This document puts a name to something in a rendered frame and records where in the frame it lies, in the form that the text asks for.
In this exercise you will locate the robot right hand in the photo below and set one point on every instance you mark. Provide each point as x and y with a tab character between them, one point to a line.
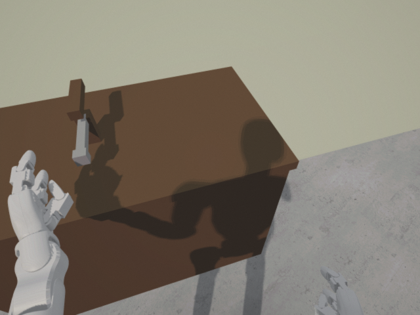
344	302

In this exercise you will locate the left robot forearm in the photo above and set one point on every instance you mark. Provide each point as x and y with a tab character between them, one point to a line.
40	270

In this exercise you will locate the robot left hand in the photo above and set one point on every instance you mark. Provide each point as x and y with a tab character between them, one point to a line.
27	201

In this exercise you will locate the counter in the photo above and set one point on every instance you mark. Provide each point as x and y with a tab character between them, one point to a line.
185	177

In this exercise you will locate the tap lever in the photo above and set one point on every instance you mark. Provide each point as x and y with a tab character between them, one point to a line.
81	155

